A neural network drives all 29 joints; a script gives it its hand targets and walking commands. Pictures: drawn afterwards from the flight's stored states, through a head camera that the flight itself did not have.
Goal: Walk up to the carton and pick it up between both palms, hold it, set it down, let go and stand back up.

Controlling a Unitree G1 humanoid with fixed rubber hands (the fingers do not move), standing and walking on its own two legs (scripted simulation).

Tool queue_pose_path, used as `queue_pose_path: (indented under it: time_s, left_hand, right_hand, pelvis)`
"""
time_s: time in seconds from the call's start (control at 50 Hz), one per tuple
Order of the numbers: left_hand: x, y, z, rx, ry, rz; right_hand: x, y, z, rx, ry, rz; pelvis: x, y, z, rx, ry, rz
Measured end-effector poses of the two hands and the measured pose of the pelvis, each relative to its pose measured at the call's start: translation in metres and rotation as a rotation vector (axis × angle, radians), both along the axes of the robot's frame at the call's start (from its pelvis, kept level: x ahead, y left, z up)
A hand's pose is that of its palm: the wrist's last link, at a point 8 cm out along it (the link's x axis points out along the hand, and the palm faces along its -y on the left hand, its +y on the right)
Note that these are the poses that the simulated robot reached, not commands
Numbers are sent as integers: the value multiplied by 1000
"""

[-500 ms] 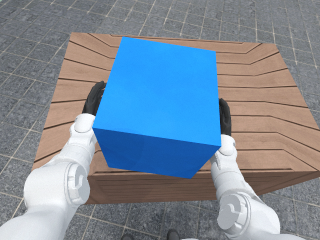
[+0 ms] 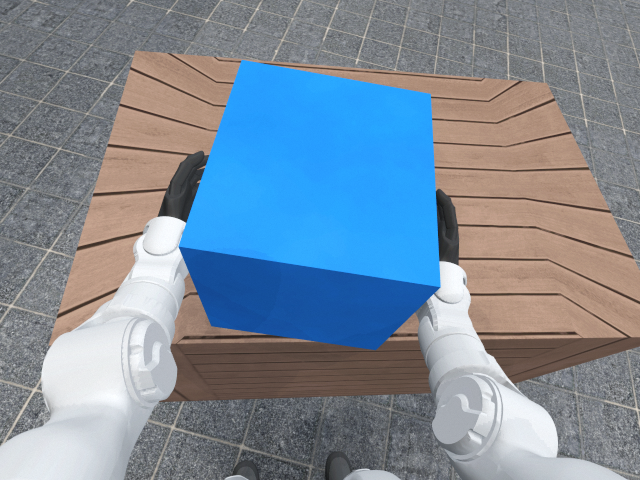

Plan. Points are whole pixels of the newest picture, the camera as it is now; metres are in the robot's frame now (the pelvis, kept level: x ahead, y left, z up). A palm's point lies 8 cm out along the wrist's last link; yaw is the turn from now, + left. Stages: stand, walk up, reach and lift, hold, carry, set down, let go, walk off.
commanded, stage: set down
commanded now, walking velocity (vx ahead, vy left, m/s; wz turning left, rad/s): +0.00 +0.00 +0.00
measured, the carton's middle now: (314, 217) +0.45 -0.04 -0.01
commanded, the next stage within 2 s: none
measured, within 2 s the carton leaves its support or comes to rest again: neither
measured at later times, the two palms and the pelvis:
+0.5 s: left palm (158, 215) +0.46 +0.18 -0.01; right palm (450, 252) +0.38 -0.23 -0.01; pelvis +0.00 +0.00 -0.03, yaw -2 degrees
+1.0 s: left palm (126, 186) +0.46 +0.19 +0.06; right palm (483, 232) +0.38 -0.24 +0.05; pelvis -0.03 +0.01 -0.03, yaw +0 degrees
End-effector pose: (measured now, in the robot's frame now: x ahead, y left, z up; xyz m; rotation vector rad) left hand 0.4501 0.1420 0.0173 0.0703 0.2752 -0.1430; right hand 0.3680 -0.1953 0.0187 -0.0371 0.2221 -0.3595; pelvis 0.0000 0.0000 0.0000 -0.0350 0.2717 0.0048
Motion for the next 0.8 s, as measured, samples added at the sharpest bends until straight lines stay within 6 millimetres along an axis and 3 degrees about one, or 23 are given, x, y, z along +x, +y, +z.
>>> queue_pose_path:
  time_s: [0.24,0.36,0.58,0.8]
  left_hand:
    - [13,-1,-20,27,45,42]
    - [16,9,-29,35,66,71]
    - [11,46,-22,75,21,93]
    - [10,58,9,84,-24,91]
  right_hand:
    - [9,-4,-28,63,88,-2]
    - [12,-12,-39,75,106,-19]
    - [13,-42,-26,58,73,-42]
    - [8,-52,0,64,84,-20]
  pelvis:
    - [5,0,-14,-12,103,-30]
    - [6,2,-23,-21,145,-29]
    - [-7,6,-35,-31,151,-17]
    - [-23,7,-41,-32,130,3]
